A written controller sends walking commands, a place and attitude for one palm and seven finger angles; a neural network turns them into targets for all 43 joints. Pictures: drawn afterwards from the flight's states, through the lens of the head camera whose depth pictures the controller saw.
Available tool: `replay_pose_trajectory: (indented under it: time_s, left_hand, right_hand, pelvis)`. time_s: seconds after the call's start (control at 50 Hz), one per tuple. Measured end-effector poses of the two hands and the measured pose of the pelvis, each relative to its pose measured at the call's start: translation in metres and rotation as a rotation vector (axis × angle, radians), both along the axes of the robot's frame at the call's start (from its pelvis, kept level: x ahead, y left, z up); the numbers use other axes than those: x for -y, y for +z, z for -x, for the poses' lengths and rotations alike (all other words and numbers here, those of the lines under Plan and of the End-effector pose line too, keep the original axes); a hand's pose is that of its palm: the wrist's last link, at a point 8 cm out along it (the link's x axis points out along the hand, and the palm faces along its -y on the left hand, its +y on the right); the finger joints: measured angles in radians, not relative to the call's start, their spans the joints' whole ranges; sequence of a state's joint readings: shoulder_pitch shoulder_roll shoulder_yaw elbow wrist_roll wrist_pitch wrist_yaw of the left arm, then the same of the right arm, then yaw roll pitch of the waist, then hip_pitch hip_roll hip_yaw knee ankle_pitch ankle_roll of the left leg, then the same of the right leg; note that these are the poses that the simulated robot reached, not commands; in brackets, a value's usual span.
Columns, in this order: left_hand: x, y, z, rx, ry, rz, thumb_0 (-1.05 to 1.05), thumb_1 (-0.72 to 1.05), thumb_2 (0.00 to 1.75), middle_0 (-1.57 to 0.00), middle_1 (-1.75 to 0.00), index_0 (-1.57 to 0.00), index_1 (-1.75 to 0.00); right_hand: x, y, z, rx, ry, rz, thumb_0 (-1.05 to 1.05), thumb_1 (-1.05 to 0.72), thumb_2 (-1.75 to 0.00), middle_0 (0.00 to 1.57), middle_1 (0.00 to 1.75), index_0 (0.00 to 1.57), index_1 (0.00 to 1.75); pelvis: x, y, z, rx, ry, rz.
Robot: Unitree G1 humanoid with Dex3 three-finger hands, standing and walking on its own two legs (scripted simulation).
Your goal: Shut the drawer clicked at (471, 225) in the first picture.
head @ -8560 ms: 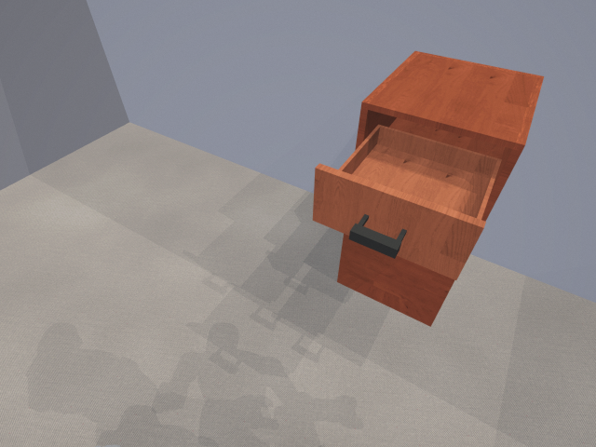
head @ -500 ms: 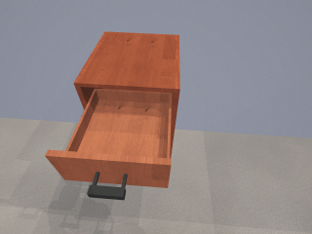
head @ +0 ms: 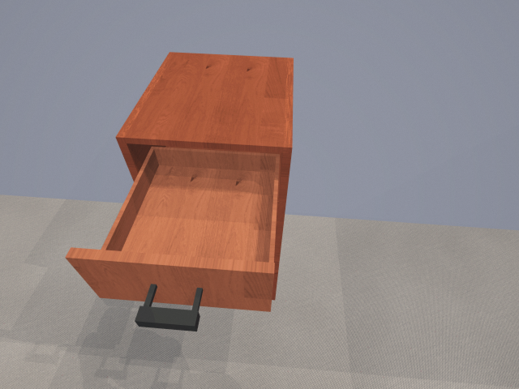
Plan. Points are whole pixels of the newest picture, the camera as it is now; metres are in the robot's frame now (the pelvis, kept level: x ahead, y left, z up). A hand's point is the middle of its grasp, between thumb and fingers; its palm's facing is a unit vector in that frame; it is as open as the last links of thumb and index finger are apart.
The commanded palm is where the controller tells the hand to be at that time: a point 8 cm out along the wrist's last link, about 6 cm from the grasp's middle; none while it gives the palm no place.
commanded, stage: look again from close up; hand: left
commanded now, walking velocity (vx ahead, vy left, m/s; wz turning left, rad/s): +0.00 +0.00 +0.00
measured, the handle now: (172, 305) +0.27 +0.18 -0.07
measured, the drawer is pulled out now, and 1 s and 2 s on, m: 0.30 0.29 0.29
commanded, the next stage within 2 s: raise the hand and make a fist in 0.18 s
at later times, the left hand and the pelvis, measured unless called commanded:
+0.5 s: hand (144, 362) +0.17 +0.18 -0.03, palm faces +0.21 -0.97 -0.15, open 6.9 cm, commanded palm +0.08 +0.21 -0.06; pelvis -0.02 +0.01 -0.02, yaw +3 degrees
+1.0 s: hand out of the picture +0.11 +0.13 -0.02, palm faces -0.07 -1.00 +0.02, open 4.4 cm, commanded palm +0.08 +0.20 -0.02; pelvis -0.05 +0.01 -0.09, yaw +3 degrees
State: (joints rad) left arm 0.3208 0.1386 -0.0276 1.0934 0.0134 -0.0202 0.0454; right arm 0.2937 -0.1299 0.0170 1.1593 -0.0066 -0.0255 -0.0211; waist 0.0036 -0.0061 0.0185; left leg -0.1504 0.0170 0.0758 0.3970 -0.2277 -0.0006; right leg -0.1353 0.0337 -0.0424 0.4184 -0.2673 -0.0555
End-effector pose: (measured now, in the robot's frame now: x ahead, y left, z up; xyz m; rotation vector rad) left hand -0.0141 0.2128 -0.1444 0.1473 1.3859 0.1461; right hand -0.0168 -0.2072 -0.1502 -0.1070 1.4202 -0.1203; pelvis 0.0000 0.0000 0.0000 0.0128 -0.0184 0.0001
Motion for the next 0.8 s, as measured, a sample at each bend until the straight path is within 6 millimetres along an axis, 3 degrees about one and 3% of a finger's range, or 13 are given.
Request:
replay_pose_trajectory:
  time_s: [0.3,0.34,0.42,0.46,0.5,0.58,0.66,0.72,0.8]
  left_hand:
    - [0.009,-0.001,0.005,-0.002,0.004,0.002,0.01,0.91,0.9,-0.2,-0.3,-0.2,-0.3]
    - [-0.004,0.014,-0.011,0.102,0.065,-0.031,0.04,0.95,0.9,-0.2,-0.3,-0.2,-0.3]
    - [-0.029,0.08,-0.083,0.579,0.086,-0.133,0.06,0.97,0.9,-0.23,-0.33,-0.23,-0.33]
    - [-0.026,0.113,-0.121,0.815,0.053,-0.119,0.05,0.97,0.9,-0.24,-0.35,-0.24,-0.35]
    - [-0.017,0.134,-0.149,1.001,0.009,-0.077,0.04,0.96,0.9,-0.26,-0.38,-0.27,-0.38]
    - [-0.018,0.117,-0.133,1.127,0.057,0.013,0.02,0.93,0.9,-0.21,-0.41,-0.33,-0.45]
    - [0.009,0.099,-0.099,1.218,-0.011,0.158,0.01,0.92,0.9,-0.29,-0.49,-0.4,-0.53]
    - [0.021,0.1,-0.088,1.314,-0.112,0.188,0.02,0.91,0.9,-0.39,-0.57,-0.46,-0.59]
    - [0.015,0.111,-0.095,1.436,-0.174,0.14,0.02,0.9,0.9,-0.51,-0.66,-0.55,-0.68]
  right_hand:
    - [0.004,0.0,0.005,-0.014,-0.002,-0.003,0.01,-0.91,-0.9,0.2,0.3,0.2,0.3]
    - [0.011,0.003,-0.004,0.074,0.006,0.031,0.02,-0.92,-0.9,0.2,0.3,0.2,0.3]
    - [0.033,0.01,-0.045,0.352,0.026,0.091,0.03,-0.93,-0.9,0.2,0.3,0.2,0.3]
    - [0.042,0.016,-0.074,0.492,0.047,0.116,0.03,-0.92,-0.9,0.2,0.3,0.2,0.3]
    - [0.049,0.025,-0.103,0.628,0.065,0.138,0.02,-0.92,-0.9,0.2,0.3,0.2,0.3]
    - [0.053,0.052,-0.155,0.839,0.117,0.16,0.02,-0.92,-0.9,0.2,0.3,0.2,0.3]
    - [0.041,0.069,-0.197,0.98,0.249,0.169,0.02,-0.91,-0.9,0.2,0.3,0.2,0.3]
    - [0.024,0.066,-0.219,1.044,0.319,0.152,0.02,-0.91,-0.9,0.2,0.3,0.2,0.3]
    - [-0.006,0.047,-0.228,1.063,0.327,0.077,0.01,-0.91,-0.9,0.2,0.3,0.2,0.3]
  pelvis:
    - [0.006,-0.001,0.002,-0.008,0.001,0.007]
    - [0.005,-0.003,0.004,-0.003,-0.007,0.009]
    - [-0.001,-0.007,0.007,-0.008,0.029,0.003]
    - [-0.004,-0.011,0.012,-0.023,0.046,0.004]
    - [-0.006,-0.017,0.018,-0.057,0.048,0.003]
    - [-0.003,-0.034,0.026,-0.131,0.028,-0.007]
    - [-0.003,-0.056,0.033,-0.176,0.044,0.006]
    - [-0.004,-0.074,0.04,-0.202,0.056,0.022]
    - [-0.004,-0.093,0.05,-0.214,0.062,0.039]
